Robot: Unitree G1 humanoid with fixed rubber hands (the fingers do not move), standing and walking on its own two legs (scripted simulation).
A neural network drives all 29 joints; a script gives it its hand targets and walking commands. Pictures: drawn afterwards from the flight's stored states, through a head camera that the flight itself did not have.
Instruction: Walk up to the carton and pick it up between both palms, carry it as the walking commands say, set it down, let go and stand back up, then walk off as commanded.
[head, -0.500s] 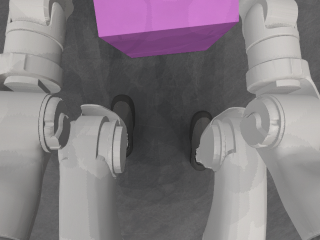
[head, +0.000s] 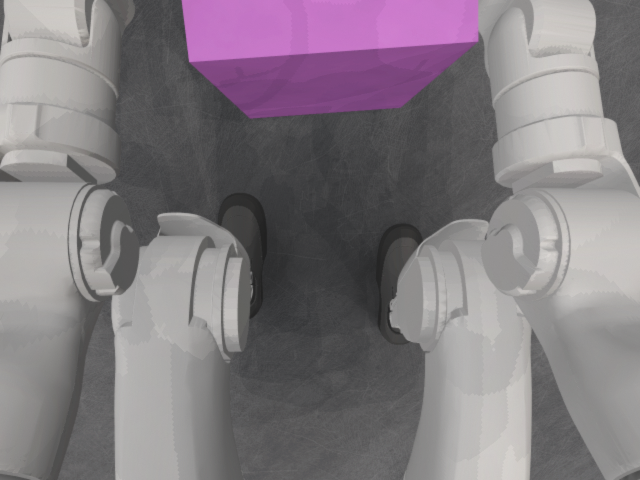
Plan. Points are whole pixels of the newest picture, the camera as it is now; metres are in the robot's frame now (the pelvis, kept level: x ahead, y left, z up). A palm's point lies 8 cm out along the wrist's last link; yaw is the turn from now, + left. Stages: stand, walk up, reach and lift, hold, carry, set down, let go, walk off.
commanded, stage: set down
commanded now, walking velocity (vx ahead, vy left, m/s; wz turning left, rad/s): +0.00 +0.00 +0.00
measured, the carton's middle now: out of the picture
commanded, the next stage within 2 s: none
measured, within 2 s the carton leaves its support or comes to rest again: rests again in 1.00 s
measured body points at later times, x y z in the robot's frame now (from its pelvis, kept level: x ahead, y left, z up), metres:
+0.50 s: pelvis +0.00 +0.00 -0.01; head +0.39 +0.02 +0.21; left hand +0.56 +0.20 -0.19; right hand +0.58 -0.11 -0.19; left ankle +0.15 +0.13 -0.36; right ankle +0.11 -0.13 -0.36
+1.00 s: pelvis +0.01 +0.00 +0.00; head +0.40 +0.02 +0.20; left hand +0.56 +0.22 -0.22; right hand +0.58 -0.11 -0.21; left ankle +0.15 +0.13 -0.36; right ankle +0.11 -0.13 -0.36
